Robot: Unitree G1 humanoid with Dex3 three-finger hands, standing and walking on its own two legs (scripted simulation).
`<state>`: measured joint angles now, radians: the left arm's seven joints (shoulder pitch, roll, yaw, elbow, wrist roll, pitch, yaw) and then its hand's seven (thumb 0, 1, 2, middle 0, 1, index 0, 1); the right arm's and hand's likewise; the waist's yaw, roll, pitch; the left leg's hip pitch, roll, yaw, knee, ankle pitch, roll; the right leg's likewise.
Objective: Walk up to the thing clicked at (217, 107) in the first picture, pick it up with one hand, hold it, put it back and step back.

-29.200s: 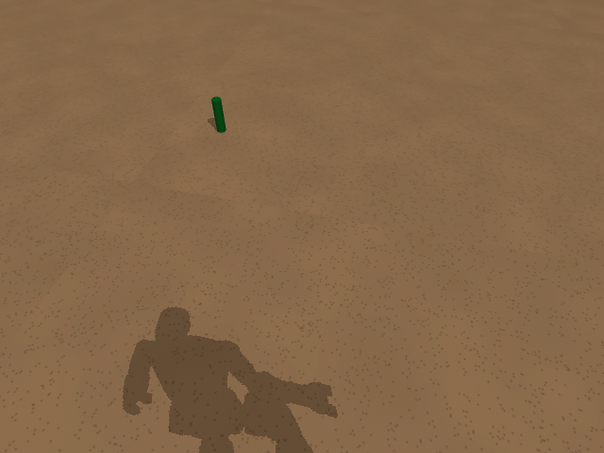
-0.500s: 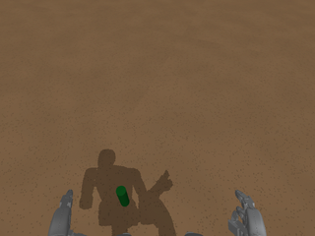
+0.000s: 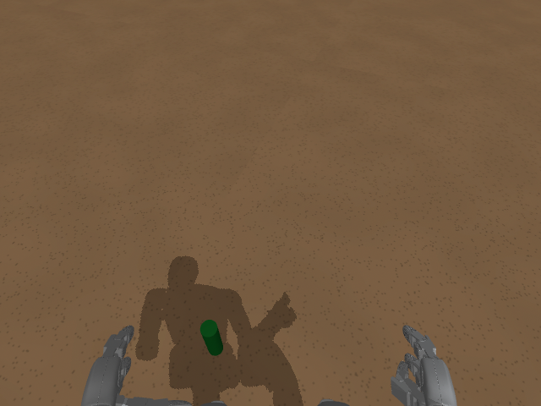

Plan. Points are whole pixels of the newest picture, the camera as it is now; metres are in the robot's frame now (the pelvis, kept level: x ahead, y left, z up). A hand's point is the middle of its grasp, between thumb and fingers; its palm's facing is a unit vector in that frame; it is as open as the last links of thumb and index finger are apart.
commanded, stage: stand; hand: left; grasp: from the side
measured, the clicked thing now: (212, 338) +0.41 +0.18 -0.62
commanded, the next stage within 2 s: none
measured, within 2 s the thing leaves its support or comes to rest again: neither
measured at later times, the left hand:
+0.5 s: hand out of the picture +0.08 +0.25 -0.11, palm faces -0.01 -0.94 -0.35, open 7.5 cm
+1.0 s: hand out of the picture +0.03 +0.25 -0.10, palm faces +0.00 -0.93 -0.36, open 7.4 cm
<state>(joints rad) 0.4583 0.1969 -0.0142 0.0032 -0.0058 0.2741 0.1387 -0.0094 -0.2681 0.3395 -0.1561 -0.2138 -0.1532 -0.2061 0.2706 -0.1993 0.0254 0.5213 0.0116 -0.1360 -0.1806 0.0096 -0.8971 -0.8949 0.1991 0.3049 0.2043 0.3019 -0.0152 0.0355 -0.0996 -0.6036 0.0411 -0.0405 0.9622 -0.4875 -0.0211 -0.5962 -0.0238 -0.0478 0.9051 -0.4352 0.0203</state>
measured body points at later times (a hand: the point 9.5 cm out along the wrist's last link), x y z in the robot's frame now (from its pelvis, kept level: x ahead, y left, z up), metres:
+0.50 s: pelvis +0.00 +0.01 +0.03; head +0.01 +0.01 +0.48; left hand +0.08 +0.30 -0.09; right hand +0.09 -0.29 -0.09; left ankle +0.00 +0.13 -0.69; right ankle +0.01 -0.14 -0.69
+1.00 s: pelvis -0.02 +0.00 +0.06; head -0.02 -0.01 +0.51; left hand +0.03 +0.30 -0.08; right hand +0.06 -0.28 -0.09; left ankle +0.00 +0.13 -0.69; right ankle +0.01 -0.14 -0.69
